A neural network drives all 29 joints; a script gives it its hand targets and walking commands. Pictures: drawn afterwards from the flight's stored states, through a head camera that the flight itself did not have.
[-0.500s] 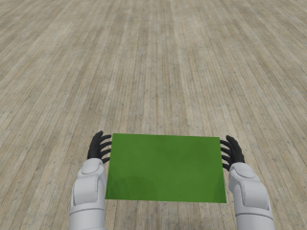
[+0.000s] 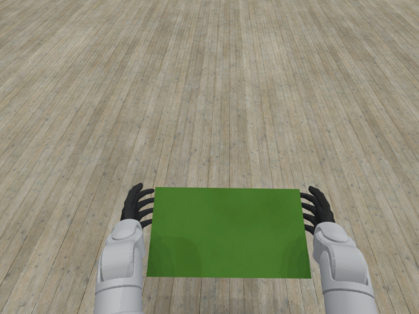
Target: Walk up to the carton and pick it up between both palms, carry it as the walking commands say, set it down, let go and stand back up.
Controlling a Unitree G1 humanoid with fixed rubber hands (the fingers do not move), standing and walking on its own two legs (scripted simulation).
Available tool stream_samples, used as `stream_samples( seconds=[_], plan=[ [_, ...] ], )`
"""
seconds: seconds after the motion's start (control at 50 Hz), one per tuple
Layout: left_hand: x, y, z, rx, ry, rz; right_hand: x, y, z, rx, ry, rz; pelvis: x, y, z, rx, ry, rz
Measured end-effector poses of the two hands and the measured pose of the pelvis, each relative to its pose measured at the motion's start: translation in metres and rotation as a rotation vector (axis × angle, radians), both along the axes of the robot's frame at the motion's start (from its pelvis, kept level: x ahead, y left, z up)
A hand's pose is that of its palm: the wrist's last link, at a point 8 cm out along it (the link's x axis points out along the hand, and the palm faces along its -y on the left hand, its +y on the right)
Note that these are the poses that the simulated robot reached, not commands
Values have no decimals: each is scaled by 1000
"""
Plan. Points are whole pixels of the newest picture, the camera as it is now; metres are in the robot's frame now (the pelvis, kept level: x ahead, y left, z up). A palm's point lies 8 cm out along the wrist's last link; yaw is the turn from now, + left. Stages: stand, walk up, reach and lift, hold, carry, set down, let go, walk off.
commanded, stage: carry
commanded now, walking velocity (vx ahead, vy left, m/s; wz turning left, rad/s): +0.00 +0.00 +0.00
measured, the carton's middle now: (223, 237) +0.31 +0.00 -0.09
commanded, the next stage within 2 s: none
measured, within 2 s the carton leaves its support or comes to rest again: neither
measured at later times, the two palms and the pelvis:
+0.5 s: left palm (173, 131) +0.53 +0.13 +0.03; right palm (319, 125) +0.55 -0.23 +0.05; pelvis +0.24 -0.06 +0.02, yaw +1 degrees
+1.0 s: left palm (192, 84) +0.73 +0.10 +0.04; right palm (313, 85) +0.73 -0.26 +0.04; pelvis +0.43 -0.08 +0.01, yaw -1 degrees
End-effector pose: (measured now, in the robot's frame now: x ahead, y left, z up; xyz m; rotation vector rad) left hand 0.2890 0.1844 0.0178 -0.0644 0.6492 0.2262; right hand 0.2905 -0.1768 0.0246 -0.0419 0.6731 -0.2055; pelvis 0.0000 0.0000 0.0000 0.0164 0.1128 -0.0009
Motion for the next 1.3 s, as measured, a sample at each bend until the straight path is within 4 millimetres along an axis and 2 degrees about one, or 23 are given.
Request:
stream_samples(
  seconds=[0.08,0.14,0.2,0.28,0.4,0.52,0.68,0.78,0.84,0.92,1.0,1.1,1.2,1.3],
  plan=[
    [48,1,19,65,-3,-29,38,1,-3,64,0,-28,42,6,8,-27,2,-20],
    [82,-4,26,91,-6,-40,68,-3,-4,84,1,-36,71,2,12,-31,7,-27],
    [113,-13,28,91,-13,-35,101,-12,-1,82,-6,-31,104,-8,12,-16,-11,-29],
    [155,-28,27,76,-47,-13,155,-28,7,61,-45,-4,152,-27,5,23,-24,-12],
    [205,-42,27,49,-32,6,220,-42,26,25,-50,23,203,-46,16,46,4,0],
    [247,-51,15,6,-2,17,263,-50,25,-12,-24,30,249,-56,17,58,11,5],
    [320,-44,13,22,-30,2,327,-44,15,9,-54,12,320,-47,1,29,-9,-2],
    [365,-48,26,83,-27,-40,355,-47,5,69,-47,-34,357,-41,3,-19,-9,-34],
    [386,-54,29,92,-29,-38,374,-53,4,81,-40,-34,378,-48,6,-11,-20,-38],
    [414,-69,24,77,-36,-18,408,-69,7,74,-49,-14,408,-67,5,23,-20,-31],
    [439,-83,20,61,-34,-11,441,-84,16,46,-61,3,434,-82,7,45,-10,-25],
    [463,-92,15,45,-13,-4,470,-92,18,28,-45,12,459,-92,11,57,11,-22],
    [486,-92,8,24,-3,-2,494,-91,19,8,-43,13,483,-92,9,54,11,-20],
    [516,-84,11,7,-25,-13,516,-84,22,-7,-67,0,513,-82,3,28,-15,-24]
  ],
)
